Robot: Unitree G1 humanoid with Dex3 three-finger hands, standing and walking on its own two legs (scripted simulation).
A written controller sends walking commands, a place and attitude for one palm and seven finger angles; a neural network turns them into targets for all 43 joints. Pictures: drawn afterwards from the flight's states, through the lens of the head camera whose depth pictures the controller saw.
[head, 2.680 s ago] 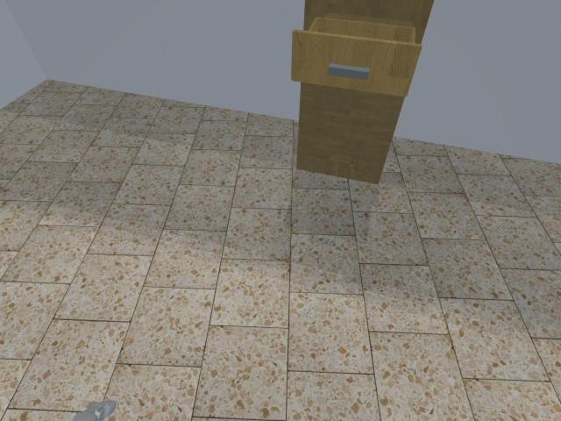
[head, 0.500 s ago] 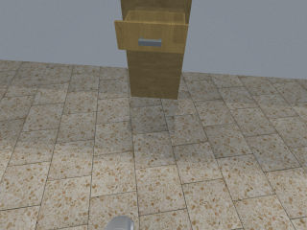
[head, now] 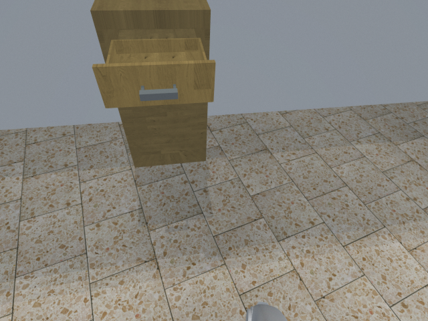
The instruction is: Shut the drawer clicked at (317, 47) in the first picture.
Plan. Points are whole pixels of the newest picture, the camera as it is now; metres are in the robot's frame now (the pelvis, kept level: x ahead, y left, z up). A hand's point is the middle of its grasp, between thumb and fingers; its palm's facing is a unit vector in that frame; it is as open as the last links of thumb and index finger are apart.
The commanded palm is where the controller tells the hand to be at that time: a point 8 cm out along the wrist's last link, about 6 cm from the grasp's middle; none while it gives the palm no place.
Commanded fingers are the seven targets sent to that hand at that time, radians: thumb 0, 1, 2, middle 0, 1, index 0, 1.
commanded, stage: walk to a spot facing it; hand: left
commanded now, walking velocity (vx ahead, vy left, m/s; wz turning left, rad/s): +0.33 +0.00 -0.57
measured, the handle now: (158, 91) +0.81 +0.24 -0.03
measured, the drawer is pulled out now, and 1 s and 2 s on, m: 0.28 0.28 0.28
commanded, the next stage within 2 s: turn to face it in 0.28 s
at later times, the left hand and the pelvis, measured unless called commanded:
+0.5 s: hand (170, 256) +0.30 +0.12 -0.17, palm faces -0.17 -0.97 -0.19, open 7.2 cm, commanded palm none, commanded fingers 0.00 0.90 0.90 -0.20 -0.30 -0.20 -0.30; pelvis +0.19 -0.05 -0.01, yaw -10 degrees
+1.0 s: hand (154, 250) +0.31 +0.17 -0.17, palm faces +0.08 -0.97 -0.22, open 7.4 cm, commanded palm none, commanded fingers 0.00 0.90 0.90 -0.20 -0.30 -0.20 -0.30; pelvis +0.26 -0.03 +0.00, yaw +2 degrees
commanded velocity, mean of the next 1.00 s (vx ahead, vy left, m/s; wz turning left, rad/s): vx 0.10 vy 0.00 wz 0.16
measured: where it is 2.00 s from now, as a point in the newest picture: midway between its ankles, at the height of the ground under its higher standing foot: (220, 299)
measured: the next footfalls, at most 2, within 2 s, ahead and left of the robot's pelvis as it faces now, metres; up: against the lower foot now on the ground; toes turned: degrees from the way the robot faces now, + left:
right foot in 0.22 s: +0.23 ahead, -0.16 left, +0.00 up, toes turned -15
left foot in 0.60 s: +0.35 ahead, +0.05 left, +0.00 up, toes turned +0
